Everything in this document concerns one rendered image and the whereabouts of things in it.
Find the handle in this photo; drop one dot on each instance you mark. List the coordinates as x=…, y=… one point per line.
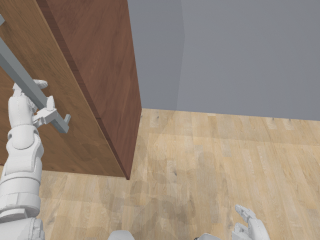
x=20, y=76

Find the robot right hand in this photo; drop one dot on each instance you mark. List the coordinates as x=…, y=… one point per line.
x=256, y=229

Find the left robot forearm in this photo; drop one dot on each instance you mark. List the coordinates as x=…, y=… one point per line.
x=21, y=176

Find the robot left hand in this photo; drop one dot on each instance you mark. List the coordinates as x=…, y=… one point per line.
x=21, y=109

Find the left robot upper arm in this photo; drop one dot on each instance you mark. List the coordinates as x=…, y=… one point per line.
x=23, y=229

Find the robot left thigh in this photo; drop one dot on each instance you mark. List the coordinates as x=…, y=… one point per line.
x=120, y=235

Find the wardrobe door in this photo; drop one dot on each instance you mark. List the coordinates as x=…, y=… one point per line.
x=84, y=148

